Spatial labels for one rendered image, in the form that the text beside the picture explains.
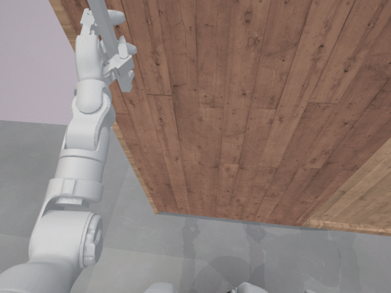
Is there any left robot hand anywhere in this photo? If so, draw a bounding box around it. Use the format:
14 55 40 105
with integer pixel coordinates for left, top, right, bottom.
75 8 137 87

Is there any robot left forearm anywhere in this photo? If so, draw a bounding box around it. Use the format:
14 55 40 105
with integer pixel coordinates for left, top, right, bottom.
28 79 116 259

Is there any handle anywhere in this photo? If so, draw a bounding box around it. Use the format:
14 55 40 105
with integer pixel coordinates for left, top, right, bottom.
87 0 134 92

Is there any wardrobe door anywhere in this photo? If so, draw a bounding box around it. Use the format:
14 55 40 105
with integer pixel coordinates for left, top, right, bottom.
309 138 391 228
60 0 391 227

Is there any robot left upper arm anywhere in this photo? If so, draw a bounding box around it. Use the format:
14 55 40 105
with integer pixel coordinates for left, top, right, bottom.
0 210 103 293

